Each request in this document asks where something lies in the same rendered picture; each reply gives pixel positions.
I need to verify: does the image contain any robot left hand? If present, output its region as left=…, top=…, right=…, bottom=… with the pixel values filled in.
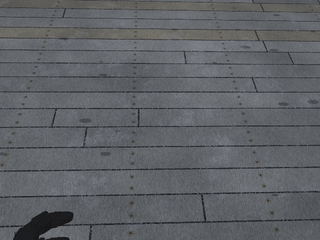
left=13, top=211, right=74, bottom=240

